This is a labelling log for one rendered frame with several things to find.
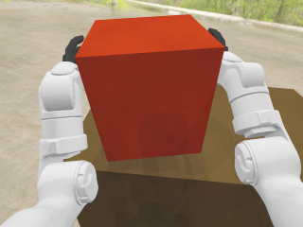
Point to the right robot upper arm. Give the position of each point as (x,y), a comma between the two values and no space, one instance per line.
(271,166)

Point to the left robot hand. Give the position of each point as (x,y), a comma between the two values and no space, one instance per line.
(72,49)

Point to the left robot upper arm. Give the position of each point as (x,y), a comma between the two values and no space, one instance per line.
(64,188)

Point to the carton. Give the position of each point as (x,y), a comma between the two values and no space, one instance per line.
(150,84)

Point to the left robot forearm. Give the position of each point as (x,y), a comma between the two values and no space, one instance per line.
(61,114)

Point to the right robot hand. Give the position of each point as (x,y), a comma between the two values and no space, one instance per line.
(215,33)

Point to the pedestal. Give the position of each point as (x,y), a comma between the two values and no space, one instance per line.
(186,190)

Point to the right robot forearm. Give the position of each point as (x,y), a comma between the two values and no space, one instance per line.
(249,97)

